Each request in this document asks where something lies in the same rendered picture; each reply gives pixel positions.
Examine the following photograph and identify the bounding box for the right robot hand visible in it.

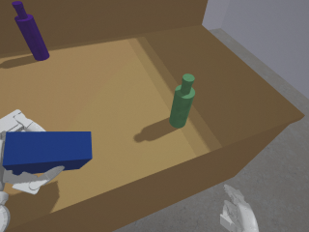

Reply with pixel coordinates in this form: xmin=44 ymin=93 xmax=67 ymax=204
xmin=220 ymin=184 xmax=259 ymax=232

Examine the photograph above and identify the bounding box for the left robot hand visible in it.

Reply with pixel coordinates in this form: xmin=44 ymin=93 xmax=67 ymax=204
xmin=0 ymin=109 xmax=65 ymax=195

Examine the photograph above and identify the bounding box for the robot left forearm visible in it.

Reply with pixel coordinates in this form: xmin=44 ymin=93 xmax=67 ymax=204
xmin=0 ymin=191 xmax=11 ymax=232

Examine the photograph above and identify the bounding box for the table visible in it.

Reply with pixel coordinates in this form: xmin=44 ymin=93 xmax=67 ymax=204
xmin=0 ymin=0 xmax=305 ymax=232

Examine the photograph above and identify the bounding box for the sponge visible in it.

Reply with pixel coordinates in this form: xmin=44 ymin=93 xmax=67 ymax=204
xmin=2 ymin=131 xmax=93 ymax=176

